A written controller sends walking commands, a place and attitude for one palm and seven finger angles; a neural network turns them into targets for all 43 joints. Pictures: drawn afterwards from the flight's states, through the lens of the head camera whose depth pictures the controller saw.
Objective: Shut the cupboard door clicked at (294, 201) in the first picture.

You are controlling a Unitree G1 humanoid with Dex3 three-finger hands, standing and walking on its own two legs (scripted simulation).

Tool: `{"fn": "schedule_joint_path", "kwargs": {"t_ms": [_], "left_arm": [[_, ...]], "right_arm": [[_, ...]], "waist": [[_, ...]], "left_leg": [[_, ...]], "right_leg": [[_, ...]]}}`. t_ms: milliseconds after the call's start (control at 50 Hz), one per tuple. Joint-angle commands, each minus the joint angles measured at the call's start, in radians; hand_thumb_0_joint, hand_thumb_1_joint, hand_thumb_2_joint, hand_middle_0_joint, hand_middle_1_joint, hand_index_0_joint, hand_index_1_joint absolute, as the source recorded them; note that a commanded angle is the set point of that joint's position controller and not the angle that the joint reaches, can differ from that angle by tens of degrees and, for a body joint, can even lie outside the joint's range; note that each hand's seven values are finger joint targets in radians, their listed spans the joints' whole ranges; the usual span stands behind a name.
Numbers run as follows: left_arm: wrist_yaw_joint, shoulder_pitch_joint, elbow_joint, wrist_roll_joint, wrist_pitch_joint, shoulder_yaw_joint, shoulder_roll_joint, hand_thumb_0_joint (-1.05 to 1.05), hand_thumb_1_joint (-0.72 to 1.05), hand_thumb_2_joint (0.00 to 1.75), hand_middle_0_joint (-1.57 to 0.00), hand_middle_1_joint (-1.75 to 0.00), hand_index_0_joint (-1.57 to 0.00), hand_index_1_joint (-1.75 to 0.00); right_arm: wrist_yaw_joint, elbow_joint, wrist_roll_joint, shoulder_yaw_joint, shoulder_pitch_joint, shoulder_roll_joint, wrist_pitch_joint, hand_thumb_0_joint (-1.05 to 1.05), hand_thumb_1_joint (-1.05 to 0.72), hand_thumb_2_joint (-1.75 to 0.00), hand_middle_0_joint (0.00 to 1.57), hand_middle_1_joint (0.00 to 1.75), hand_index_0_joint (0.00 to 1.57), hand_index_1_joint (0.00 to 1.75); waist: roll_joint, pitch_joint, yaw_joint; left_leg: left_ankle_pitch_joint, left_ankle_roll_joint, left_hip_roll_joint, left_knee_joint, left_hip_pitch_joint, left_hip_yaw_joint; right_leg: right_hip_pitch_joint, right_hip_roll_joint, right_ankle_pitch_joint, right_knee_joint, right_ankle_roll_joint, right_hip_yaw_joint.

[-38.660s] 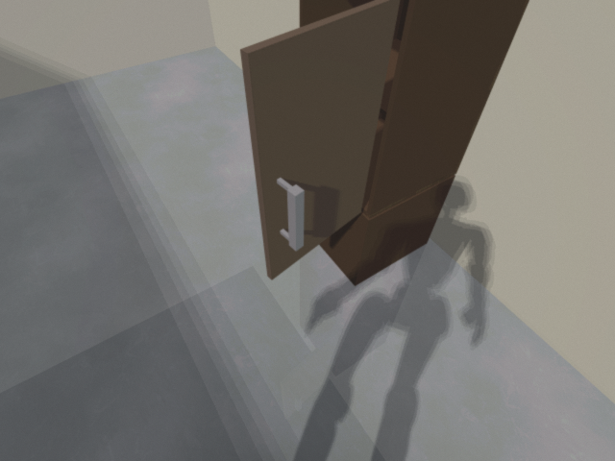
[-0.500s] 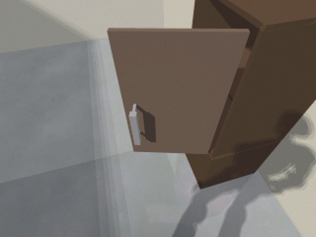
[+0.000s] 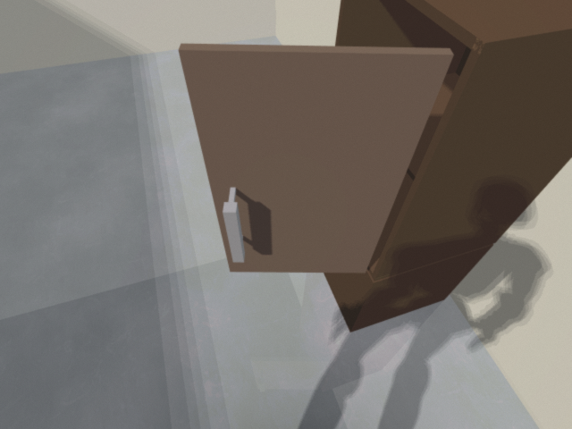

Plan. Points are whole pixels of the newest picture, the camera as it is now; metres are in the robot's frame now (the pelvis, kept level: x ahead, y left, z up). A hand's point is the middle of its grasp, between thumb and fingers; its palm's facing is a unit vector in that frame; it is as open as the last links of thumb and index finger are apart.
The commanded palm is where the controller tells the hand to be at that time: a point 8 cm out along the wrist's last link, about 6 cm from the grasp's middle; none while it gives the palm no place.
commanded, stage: look again from close up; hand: left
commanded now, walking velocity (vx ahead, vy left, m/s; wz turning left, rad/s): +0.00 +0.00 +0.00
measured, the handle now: (235, 226) +0.49 +0.13 -0.10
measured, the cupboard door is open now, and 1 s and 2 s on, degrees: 71 71 71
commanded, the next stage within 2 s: raise the hand and make a fist in 0.48 s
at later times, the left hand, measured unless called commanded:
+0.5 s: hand out of the picture +0.03 +0.14 -0.17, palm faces +0.00 -0.98 -0.22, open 7.4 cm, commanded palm none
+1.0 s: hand out of the picture +0.11 +0.12 -0.10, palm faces +0.06 -1.00 +0.00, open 6.2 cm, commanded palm +0.10 +0.18 -0.07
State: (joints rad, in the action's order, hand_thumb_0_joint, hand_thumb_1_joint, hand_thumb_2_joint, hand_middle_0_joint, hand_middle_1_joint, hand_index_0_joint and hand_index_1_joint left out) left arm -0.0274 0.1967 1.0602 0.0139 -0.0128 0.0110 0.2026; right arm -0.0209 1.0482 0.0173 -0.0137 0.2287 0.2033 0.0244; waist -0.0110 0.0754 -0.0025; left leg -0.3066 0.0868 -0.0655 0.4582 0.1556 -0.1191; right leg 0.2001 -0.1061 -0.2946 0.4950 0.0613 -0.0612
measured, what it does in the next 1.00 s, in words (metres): lowers itself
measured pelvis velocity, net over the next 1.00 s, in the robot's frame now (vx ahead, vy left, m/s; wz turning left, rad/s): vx -0.07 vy -0.09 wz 0.07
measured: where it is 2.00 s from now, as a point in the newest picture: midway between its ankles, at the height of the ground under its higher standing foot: outside the picture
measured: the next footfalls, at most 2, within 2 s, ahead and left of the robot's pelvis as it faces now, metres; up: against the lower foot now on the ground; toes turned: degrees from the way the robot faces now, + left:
none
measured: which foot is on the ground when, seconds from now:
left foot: down 0.00-1.00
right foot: down 0.00-1.00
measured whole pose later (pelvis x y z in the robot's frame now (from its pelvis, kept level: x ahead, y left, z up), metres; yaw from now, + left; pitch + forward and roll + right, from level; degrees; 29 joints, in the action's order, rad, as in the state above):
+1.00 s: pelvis -0.07 -0.09 -0.09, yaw +4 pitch +14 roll +1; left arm 0.44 0.33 0.35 -0.28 0.58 -0.23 0.20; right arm -0.02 0.54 -0.01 0.08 0.15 0.29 0.31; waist -0.06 -0.12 0.01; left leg -0.50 -0.04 0.02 1.17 0.92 0.03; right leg 0.93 -0.03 -0.52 1.21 -0.04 0.05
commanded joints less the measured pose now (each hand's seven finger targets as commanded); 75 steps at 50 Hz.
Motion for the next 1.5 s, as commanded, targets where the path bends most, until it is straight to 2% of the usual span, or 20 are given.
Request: {"fn": "schedule_joint_path", "kwargs": {"t_ms": [0,540,560,580,600,620,640,660,720,760,780,800,880,1000,1060,1140,1240,1320,1400,1480], "left_arm": [[-0.011,0.053,-0.023,0.0,0.012,-0.024,0.122,0.0,0.9,0.9,-0.2,-0.3,-0.2,-0.3],[-0.011,0.063,-0.001,0.0,0.032,-0.023,0.11,0.0,0.9,0.9,-0.2,-0.3,-0.2,-0.3],[-0.051,0.163,0.031,0.009,0.05,-0.027,0.103,0.0,0.9,0.9,-0.2,-0.3,-0.2,-0.3],[-0.077,-0.742,-1.603,-0.096,0.329,-0.526,0.766,0.0,0.9,0.9,-0.2,-0.3,-0.2,-0.3],[-0.077,0.051,-1.138,-0.121,0.221,-0.067,0.164,0.0,0.9,0.9,-0.22,-0.32,-0.22,-0.32],[-0.116,0.033,-1.154,-0.173,0.181,-0.138,0.163,0.0,0.9,0.9,-0.24,-0.34,-0.24,-0.34],[-0.084,0.249,-0.951,-0.174,0.09,0.028,-0.131,0.0,0.9,0.9,-0.25,-0.36,-0.25,-0.36],[-0.077,0.0,-1.115,-0.176,0.133,-0.059,0.004,0.0,0.9,0.9,-0.27,-0.38,-0.27,-0.38],[0.015,0.223,-0.819,-0.175,0.28,-0.197,0.042,0.0,0.9,0.9,-0.33,-0.44,-0.33,-0.44],[0.132,0.37,-0.673,-0.219,0.434,-0.233,-0.015,0.0,0.9,0.9,-0.36,-0.48,-0.36,-0.48],[0.205,0.398,-0.683,-0.241,0.518,-0.221,-0.031,0.0,0.9,0.9,-0.38,-0.5,-0.38,-0.5],[0.274,0.403,-0.682,-0.264,0.593,-0.253,0.0,0.0,0.9,0.9,-0.4,-0.52,-0.4,-0.52],[0.482,0.236,-0.772,-0.317,0.704,-0.374,0.181,0.0,0.9,0.9,-0.47,-0.6,-0.47,-0.6],[0.427,-0.141,-1.268,-0.382,0.757,-0.366,0.246,0.0,0.9,0.9,-0.58,-0.72,-0.58,-0.72],[0.419,-0.104,-1.344,-0.375,0.744,-0.227,0.155,0.0,0.9,0.9,-0.64,-0.78,-0.64,-0.78],[0.457,-0.027,-1.159,-0.342,0.549,-0.16,0.142,0.0,0.9,0.9,-0.71,-0.86,-0.71,-0.86],[0.402,0.129,-1.128,-0.332,0.298,-0.283,0.186,0.0,0.9,0.9,-0.81,-0.96,-0.81,-0.96],[0.25,0.155,-1.308,-0.341,0.368,-0.36,0.181,0.0,0.9,0.9,-0.88,-1.04,-0.88,-1.04],[0.198,0.168,-1.34,-0.278,0.52,-0.228,0.102,0.0,0.9,0.9,-0.95,-1.12,-0.95,-1.12],[0.271,0.159,-1.267,-0.244,0.537,-0.107,0.066,0.0,0.9,0.9,-1.02,-1.2,-1.02,-1.2]], "right_arm": [[-0.013,-0.033,0.0,0.031,0.034,0.132,0.015,0.0,-0.9,-0.9,0.2,0.3,0.2,0.3],[-0.011,0.027,-0.005,0.03,0.02,0.089,0.005,0.0,-0.9,-0.9,0.2,0.3,0.2,0.3],[-0.004,-0.035,-0.018,0.043,-0.013,0.121,0.01,0.0,-0.9,-0.9,0.2,0.3,0.2,0.3],[-0.112,-0.279,-0.033,0.08,0.101,0.301,0.206,0.0,-0.9,-0.9,0.2,0.3,0.2,0.3],[-0.135,-0.291,-0.098,0.016,0.015,0.168,0.284,0.0,-0.9,-0.9,0.2,0.3,0.2,0.3],[-0.117,-0.258,-0.07,0.015,-0.015,0.152,0.304,0.0,-0.9,-0.9,0.2,0.3,0.2,0.3],[-0.072,-0.261,-0.064,0.041,0.001,0.1,0.315,0.0,-0.9,-0.9,0.2,0.3,0.2,0.3],[-0.047,-0.325,-0.06,0.079,0.006,0.164,0.327,0.0,-0.9,-0.9,0.2,0.3,0.2,0.3],[-0.033,-0.396,-0.033,0.09,-0.026,0.154,0.331,0.0,-0.9,-0.9,0.2,0.3,0.2,0.3],[-0.016,-0.433,-0.018,0.103,-0.036,0.143,0.329,0.0,-0.9,-0.9,0.2,0.3,0.2,0.3],[-0.005,-0.455,-0.011,0.109,-0.044,0.145,0.331,0.0,-0.9,-0.9,0.2,0.3,0.2,0.3],[0.003,-0.475,-0.012,0.118,-0.054,0.146,0.333,0.0,-0.9,-0.9,0.2,0.3,0.2,0.3],[0.016,-0.597,-0.034,0.121,-0.096,0.162,0.332,0.0,-0.9,-0.9,0.2,0.3,0.2,0.3],[-0.033,-0.668,-0.029,0.1,-0.097,0.153,0.343,0.0,-0.9,-0.9,0.2,0.3,0.2,0.3],[-0.06,-0.649,-0.029,0.087,-0.074,0.172,0.349,0.0,-0.9,-0.9,0.2,0.3,0.2,0.3],[-0.082,-0.634,-0.049,0.072,-0.037,0.188,0.329,0.0,-0.9,-0.9,0.2,0.3,0.2,0.3],[-0.074,-0.709,-0.067,0.072,-0.07,0.163,0.28,0.0,-0.9,-0.9,0.2,0.3,0.2,0.3],[-0.055,-0.717,-0.041,0.071,-0.095,0.125,0.276,0.0,-0.9,-0.9,0.2,0.3,0.2,0.3],[-0.025,-0.679,-0.012,0.069,-0.057,0.134,0.281,0.0,-0.9,-0.9,0.2,0.3,0.2,0.3],[-0.023,-0.678,-0.017,0.07,-0.035,0.175,0.276,0.0,-0.9,-0.9,0.2,0.3,0.2,0.3]], "waist": [[0.032,-0.079,0.01],[-0.021,-0.06,0.006],[-0.054,-0.097,0.02],[0.018,-0.47,-0.099],[0.389,-0.497,-0.04],[0.343,-0.458,0.009],[0.232,-0.27,-0.035],[0.155,-0.172,-0.04],[-0.144,0.009,-0.012],[-0.384,-0.052,0.033],[-0.407,-0.113,0.048],[-0.4,-0.19,0.062],[-0.034,-0.397,0.088],[0.12,-0.492,0.009],[0.089,-0.451,-0.04],[0.029,-0.356,-0.064],[-0.013,-0.42,0.044],[0.023,-0.503,0.092],[0.069,-0.47,0.03],[0.064,-0.376,-0.029]], "left_leg": [[0.418,-0.039,0.173,-0.095,-0.047,0.149],[0.279,-0.063,0.168,-0.081,-0.04,0.115],[0.447,-0.09,0.198,0.124,-0.001,0.09],[0.645,-0.07,0.149,0.181,-0.268,0.125],[0.719,-0.076,0.11,0.135,-0.295,0.147],[0.815,-0.117,0.139,0.086,-0.257,0.16],[0.719,-0.107,0.143,0.002,-0.099,0.156],[0.504,-0.108,0.125,0.076,0.023,0.151],[0.2,-0.094,0.055,0.213,0.347,0.138],[0.137,-0.103,0.045,0.341,0.509,0.127],[0.104,-0.107,0.036,0.39,0.569,0.121],[0.074,-0.113,0.027,0.438,0.617,0.11],[-0.024,-0.099,0.004,0.614,0.756,0.065],[-0.165,-0.059,0.049,0.742,0.776,0.099],[-0.213,-0.047,0.059,0.737,0.776,0.128],[-0.277,-0.05,0.058,0.716,0.845,0.15],[-0.24,-0.061,0.047,0.624,0.835,0.153],[-0.106,-0.073,0.054,0.59,0.75,0.172],[-0.056,-0.084,0.069,0.603,0.702,0.194],[-0.23,-0.083,0.073,0.59,0.755,0.226]], "right_leg": [[-0.013,0.007,0.232,-0.007,-0.071,0.018],[-0.017,-0.004,0.341,-0.074,-0.085,-0.018],[-0.038,-0.049,0.672,-0.042,-0.063,-0.04],[-0.061,0.064,0.573,0.218,-0.067,0.082],[0.099,0.119,0.283,0.347,-0.065,0.135],[0.113,0.109,0.079,0.27,-0.072,0.149],[0.193,0.094,0.041,0.175,-0.062,0.15],[0.179,0.084,0.141,0.12,-0.071,0.136],[0.3,0.073,0.165,0.125,-0.071,0.139],[0.382,0.07,0.193,0.253,-0.053,0.122],[0.384,0.062,0.216,0.306,-0.047,0.096],[0.373,0.055,0.21,0.348,-0.046,0.063],[0.397,0.019,0.026,0.438,-0.066,-0.087],[0.594,0.064,-0.442,0.43,-0.079,-0.126],[0.687,0.098,-0.439,0.479,-0.087,-0.061],[0.717,0.104,-0.465,0.467,-0.074,-0.018],[0.612,0.094,-0.442,0.462,-0.071,0.024],[0.585,0.117,-0.232,0.562,-0.088,0.11],[0.718,0.122,-0.142,0.641,-0.094,0.157],[0.812,0.118,-0.233,0.638,-0.092,0.157]]}}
